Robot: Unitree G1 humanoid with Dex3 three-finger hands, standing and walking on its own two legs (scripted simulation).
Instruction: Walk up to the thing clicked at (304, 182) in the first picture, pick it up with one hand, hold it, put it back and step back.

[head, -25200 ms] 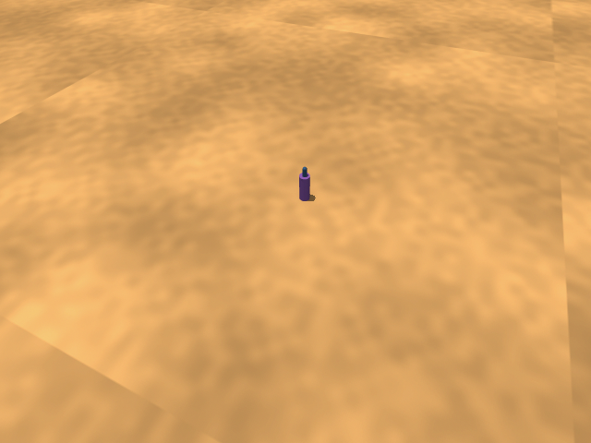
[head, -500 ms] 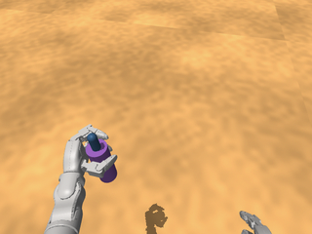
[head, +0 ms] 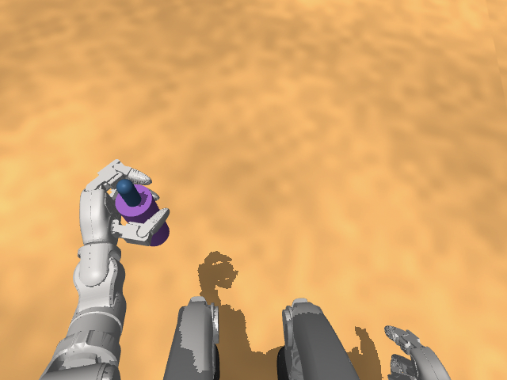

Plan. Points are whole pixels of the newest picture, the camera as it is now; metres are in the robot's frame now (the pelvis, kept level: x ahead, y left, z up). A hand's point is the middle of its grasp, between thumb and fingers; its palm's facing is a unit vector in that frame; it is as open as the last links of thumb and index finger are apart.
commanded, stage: crouch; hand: left
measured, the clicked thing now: (141, 212) +0.39 +0.19 -0.03
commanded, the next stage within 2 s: lower in 1.20 s
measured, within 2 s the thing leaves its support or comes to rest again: neither
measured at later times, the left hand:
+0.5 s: hand (160, 232) +0.42 +0.20 -0.23, palm faces +0.17 -0.98 -0.03, open 8.3 cm
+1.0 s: hand (164, 236) +0.44 +0.21 -0.32, palm faces +0.18 -0.98 -0.02, open 8.3 cm
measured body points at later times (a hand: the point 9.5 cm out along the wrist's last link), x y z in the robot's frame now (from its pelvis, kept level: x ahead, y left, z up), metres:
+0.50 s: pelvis -0.05 +0.00 -0.18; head +0.16 +0.03 +0.21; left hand +0.40 +0.25 -0.22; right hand +0.04 -0.27 -0.31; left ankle +0.05 +0.12 -0.54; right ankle +0.03 -0.12 -0.54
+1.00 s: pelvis -0.05 +0.00 -0.25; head +0.18 +0.05 +0.13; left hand +0.42 +0.27 -0.32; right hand +0.02 -0.28 -0.36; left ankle +0.05 +0.12 -0.54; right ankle +0.03 -0.12 -0.54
